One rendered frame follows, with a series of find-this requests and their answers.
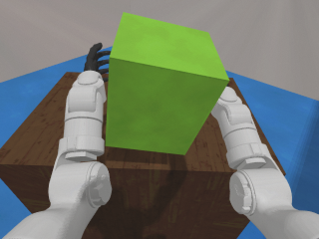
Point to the right robot forearm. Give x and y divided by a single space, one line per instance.
244 147

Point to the pedestal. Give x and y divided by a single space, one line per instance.
155 195

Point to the right robot upper arm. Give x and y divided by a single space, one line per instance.
263 196

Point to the left robot upper arm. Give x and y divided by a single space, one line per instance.
76 192

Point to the left robot forearm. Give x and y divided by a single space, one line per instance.
84 116

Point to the carton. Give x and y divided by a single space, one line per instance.
164 80

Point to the robot left hand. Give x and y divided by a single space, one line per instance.
92 63

